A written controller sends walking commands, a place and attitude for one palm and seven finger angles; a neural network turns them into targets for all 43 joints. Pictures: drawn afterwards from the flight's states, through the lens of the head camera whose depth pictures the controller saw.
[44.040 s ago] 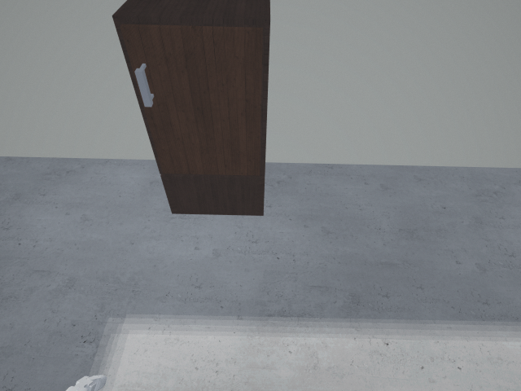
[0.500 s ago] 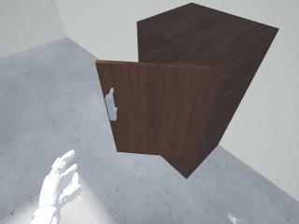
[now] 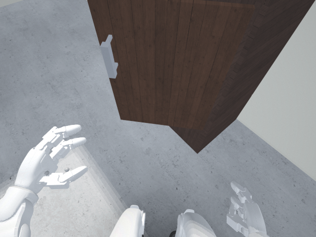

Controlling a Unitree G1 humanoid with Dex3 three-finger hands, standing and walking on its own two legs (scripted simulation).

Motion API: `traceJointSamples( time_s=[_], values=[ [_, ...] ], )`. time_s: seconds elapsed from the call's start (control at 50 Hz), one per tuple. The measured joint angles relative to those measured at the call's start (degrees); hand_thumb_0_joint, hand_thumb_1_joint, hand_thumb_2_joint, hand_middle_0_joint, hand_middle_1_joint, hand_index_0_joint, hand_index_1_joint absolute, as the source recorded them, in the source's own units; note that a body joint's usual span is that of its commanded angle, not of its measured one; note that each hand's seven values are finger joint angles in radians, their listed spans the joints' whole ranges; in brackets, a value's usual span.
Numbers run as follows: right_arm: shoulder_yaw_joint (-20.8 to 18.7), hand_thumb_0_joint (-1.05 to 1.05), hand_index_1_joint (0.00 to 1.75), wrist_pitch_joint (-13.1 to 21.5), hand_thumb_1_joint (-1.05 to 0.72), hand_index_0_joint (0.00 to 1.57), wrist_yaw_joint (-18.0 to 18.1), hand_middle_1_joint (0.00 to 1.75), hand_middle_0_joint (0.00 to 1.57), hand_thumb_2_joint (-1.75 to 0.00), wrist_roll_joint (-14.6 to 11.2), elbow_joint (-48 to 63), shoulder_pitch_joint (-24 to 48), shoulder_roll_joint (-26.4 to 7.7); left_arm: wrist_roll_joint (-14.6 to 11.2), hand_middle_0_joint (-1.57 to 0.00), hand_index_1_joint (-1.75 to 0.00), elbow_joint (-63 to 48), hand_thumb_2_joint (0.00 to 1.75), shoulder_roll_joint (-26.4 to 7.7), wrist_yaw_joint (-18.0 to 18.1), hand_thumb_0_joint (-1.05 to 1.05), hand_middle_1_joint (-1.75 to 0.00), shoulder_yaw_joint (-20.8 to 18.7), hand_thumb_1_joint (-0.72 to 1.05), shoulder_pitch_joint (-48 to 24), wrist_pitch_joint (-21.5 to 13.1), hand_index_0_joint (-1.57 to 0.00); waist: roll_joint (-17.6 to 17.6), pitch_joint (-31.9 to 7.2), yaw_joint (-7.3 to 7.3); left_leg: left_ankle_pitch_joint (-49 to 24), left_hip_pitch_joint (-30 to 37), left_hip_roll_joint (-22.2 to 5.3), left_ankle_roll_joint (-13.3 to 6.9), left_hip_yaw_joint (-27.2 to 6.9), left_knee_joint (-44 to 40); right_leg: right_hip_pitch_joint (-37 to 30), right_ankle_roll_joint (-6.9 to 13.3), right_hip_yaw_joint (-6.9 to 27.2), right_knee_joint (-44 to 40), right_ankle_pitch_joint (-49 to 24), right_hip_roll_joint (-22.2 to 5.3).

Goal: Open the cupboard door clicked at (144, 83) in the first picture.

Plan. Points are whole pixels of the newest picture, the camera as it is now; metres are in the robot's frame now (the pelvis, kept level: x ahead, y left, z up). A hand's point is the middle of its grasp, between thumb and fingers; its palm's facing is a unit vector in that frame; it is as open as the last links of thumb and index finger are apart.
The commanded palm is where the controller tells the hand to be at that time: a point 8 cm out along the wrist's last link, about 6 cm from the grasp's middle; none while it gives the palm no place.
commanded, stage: raise the hand with hooked fingers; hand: left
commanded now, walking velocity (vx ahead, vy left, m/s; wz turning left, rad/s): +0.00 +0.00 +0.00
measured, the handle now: (111, 57) +0.61 +0.19 +0.06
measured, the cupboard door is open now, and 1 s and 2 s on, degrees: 41 41 41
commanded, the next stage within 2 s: move the hooked fingers beside the handle in 1.40 s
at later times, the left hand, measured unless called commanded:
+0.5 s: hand (33, 157) +0.27 +0.30 +0.06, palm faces -0.04 -1.00 -0.06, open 13.2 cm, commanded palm +0.25 +0.35 +0.06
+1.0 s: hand (23, 140) +0.31 +0.33 +0.07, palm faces -0.08 -1.00 -0.04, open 14.0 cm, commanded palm +0.28 +0.37 +0.07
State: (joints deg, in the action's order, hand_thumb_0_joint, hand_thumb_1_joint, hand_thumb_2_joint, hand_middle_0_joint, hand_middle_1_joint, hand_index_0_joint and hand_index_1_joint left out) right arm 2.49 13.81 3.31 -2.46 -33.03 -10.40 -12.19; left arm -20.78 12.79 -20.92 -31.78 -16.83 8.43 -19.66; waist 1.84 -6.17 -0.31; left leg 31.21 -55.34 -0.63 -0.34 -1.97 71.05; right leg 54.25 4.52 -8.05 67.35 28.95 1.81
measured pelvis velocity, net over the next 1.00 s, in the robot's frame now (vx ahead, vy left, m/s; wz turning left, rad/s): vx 0.02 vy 0.06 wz -0.02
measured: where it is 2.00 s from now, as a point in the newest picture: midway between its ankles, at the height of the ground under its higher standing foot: outside the picture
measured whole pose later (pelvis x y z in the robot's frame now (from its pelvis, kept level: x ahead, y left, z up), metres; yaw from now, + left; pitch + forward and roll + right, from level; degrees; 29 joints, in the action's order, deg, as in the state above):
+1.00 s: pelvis +0.02 +0.06 +0.02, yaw -1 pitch +17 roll -4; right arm 2.1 10.9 2.6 -2.2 -30.1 -16.2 -16.7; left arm -21.1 23.2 -26.5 -33.8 -24.5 -1.0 -16.7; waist 1.3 -6.9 0.6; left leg 29.3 -51.7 1.5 -5.1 0.7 64.2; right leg 49.8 -0.3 -5.1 58.7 25.7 0.1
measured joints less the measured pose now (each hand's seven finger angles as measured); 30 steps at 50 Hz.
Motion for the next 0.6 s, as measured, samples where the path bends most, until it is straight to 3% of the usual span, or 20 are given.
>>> traceJointSamples(
  time_s=[0.04, 0.08, 0.16, 0.26, 0.38, 0.5, 0.6],
  values=[
    [0.1, 0.01, 0.3, -0.8, -0.9, 0.2, -0.3, 0.3, 0.2, -0.9, 0.0, 0.5, -2.0, 0.5, -0.7, -0.25, -0.73, 1.1, 0.61, -0.1, 0.8, 0.01, -0.73, -1.4, 0.23, 0.5, 3.5, -0.25, 0.3, -0.5, 1.07, -0.9, 1.0, 0.1, -0.4, 1.1, -2.2, -0.5, -0.6, 1.1, -1.7, -0.9, -0.1],
    [-0.3, 0.01, 0.3, -1.0, -0.9, 0.2, -0.6, 0.3, 0.2, -0.9, 0.1, 0.7, -4.0, 0.4, -1.4, -0.25, -0.76, 1.1, 0.59, 0.6, 2.6, 0.01, -0.76, -3.1, 0.19, 2.0, 4.0, -0.25, 0.3, -1.0, 1.58, -1.5, 1.8, 0.2, -0.8, 2.0, -4.1, -0.9, -1.0, 2.1, -3.1, -1.6, -0.1],
    [-1.9, 0.02, 0.3, -0.4, -0.9, 0.2, -1.0, 0.3, 0.2, -0.9, 0.6, 0.1, -6.9, -1.2, -1.5, -0.26, -0.82, 0.3, 0.55, 1.9, 5.4, 0.01, -0.82, -5.1, 0.1, 4.4, -0.9, -0.26, 0.1, -1.7, 1.31, -1.9, 2.1, 0.5, -1.6, 2.9, -5.2, -1.0, -1.6, 3.0, -4.2, -2.1, -0.3],
    [-2.9, 0.02, 0.3, 0.4, -0.9, 0.2, -0.8, 0.3, 0.2, -0.9, 0.3, -0.7, -7.0, -4.4, -0.8, -0.26, -0.89, 1.9, 0.5, 2.1, 3.8, 0.01, -0.9, -3.5, -0.02, 3.6, -5.5, -0.26, -0.2, -1.6, 0.8, -1.0, 0.2, 1.2, -2.7, 2.7, -3.0, 0.3, -2.5, 2.7, -2.6, -1.4, -1.1],
    [-2.9, 0.02, 0.3, 1.1, -0.9, 0.2, -0.1, 0.3, 0.2, -0.9, 0.2, 0.8, -4.6, -5.0, 0.5, -0.27, -0.99, 0.6, 0.44, 1.4, 2.4, 0.0, -0.99, -1.4, -0.16, 2.3, -3.5, -0.28, -1.1, -0.7, 1.07, -0.6, 0.9, 1.5, -3.7, 2.9, -2.6, -0.7, -3.5, 3.0, -2.9, -1.5, -1.4],
    [-1.7, 0.01, 0.3, 0.4, -0.9, 0.2, -0.7, 0.3, 0.2, -0.9, 0.6, 3.5, -3.4, -3.6, 0.0, -0.29, -1.08, -1.4, 0.38, -0.1, 5.1, 0.0, -1.08, -3.3, -0.3, 1.1, -2.4, -0.29, -1.3, -1.3, 0.85, -1.2, 2.9, 2.0, -4.3, 2.8, -4.5, -3.2, -4.3, 2.9, -5.5, -2.2, -1.7],
    [-0.3, 0.01, 0.3, -0.7, -0.9, 0.2, -1.1, 0.3, 0.2, -0.9, 0.4, 4.8, -3.1, -3.4, 0.6, -0.29, -1.14, 2.2, 0.34, -1.4, 4.0, 0.0, -1.14, -3.8, -0.41, -1.6, 0.3, -0.29, -0.6, -1.8, 0.11, -1.4, 3.2, 2.5, -4.8, 2.6, -5.1, -4.0, -4.8, 2.8, -6.5, -2.5, -2.2]
  ],
)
